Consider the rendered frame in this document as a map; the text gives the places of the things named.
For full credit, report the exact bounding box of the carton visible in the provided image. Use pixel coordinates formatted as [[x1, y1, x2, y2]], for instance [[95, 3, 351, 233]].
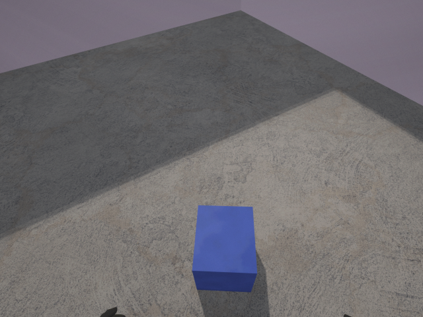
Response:
[[192, 205, 257, 293]]

